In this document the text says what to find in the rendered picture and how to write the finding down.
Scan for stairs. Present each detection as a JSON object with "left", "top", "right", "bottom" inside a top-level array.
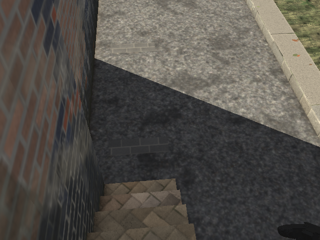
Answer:
[{"left": 86, "top": 178, "right": 196, "bottom": 240}]

